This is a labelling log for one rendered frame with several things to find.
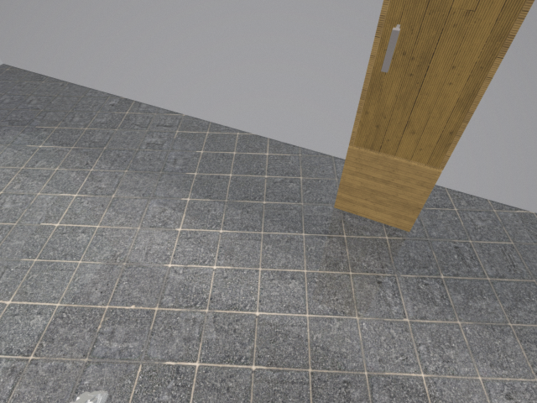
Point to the handle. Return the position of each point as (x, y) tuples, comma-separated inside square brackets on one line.
[(390, 50)]

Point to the cupboard door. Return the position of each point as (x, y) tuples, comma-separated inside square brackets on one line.
[(443, 54)]

